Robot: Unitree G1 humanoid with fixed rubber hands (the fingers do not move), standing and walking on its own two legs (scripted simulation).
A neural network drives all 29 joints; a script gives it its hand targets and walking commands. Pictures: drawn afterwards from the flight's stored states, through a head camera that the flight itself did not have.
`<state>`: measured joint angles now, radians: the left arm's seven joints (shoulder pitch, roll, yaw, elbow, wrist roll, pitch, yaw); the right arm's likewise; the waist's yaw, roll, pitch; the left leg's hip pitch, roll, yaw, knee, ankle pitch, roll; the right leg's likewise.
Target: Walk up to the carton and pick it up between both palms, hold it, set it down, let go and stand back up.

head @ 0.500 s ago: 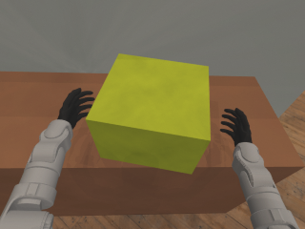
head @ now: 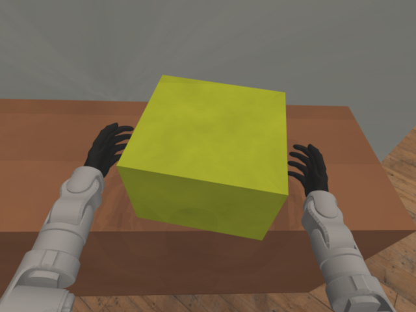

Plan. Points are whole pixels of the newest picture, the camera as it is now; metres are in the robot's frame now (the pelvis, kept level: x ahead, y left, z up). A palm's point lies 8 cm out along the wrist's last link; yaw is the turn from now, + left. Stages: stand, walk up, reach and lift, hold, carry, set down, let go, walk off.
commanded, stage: reach and lift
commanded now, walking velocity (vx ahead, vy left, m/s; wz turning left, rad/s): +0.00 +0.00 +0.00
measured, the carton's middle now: (210, 155) +0.45 +0.02 +0.03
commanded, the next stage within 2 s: none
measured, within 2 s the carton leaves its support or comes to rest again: leaves its support in 1.64 s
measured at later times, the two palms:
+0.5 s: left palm (105, 166) +0.37 +0.22 +0.08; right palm (304, 188) +0.36 -0.17 +0.06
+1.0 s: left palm (108, 170) +0.37 +0.21 +0.07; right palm (301, 189) +0.35 -0.16 +0.06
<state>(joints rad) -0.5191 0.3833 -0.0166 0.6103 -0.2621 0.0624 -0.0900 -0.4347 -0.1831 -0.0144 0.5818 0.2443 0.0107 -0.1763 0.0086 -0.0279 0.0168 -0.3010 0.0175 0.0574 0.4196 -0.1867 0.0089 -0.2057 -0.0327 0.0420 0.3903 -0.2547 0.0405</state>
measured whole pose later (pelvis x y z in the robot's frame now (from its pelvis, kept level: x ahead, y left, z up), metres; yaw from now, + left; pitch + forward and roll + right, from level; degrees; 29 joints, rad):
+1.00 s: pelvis +0.00 +0.00 +0.00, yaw +0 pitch +4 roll +0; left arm -0.52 0.20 0.17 0.70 -0.13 -0.05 -0.08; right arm -0.44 -0.02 -0.12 0.62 0.09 -0.05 -0.24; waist 0.01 -0.03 -0.01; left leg -0.30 0.02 0.06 0.42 -0.18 0.01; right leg -0.20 -0.03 0.04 0.39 -0.25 0.04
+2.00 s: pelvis +0.00 +0.00 +0.00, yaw +1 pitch +1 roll -1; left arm -0.52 0.18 0.16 0.75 -0.06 -0.11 -0.03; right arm -0.45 -0.01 -0.12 0.70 0.05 -0.13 -0.26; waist 0.01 -0.03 -0.07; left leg -0.25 0.02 0.04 0.42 -0.19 0.01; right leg -0.13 -0.03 0.02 0.34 -0.23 0.04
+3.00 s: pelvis -0.03 +0.01 +0.00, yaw +1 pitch -5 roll -1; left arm -0.57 0.16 0.12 0.50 0.00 0.45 0.08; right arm -0.65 -0.13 -0.12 0.71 0.15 0.23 -0.18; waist 0.01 -0.03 -0.09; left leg -0.18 0.02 0.04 0.41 -0.15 0.01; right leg -0.06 -0.03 0.02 0.33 -0.20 0.05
